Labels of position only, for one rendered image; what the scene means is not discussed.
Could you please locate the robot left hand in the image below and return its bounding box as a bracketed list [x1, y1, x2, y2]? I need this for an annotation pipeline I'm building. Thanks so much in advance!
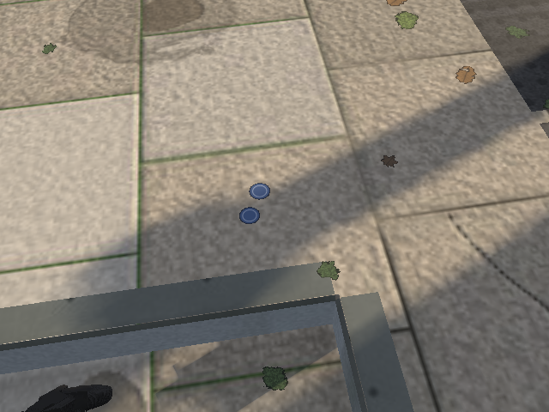
[22, 385, 112, 412]

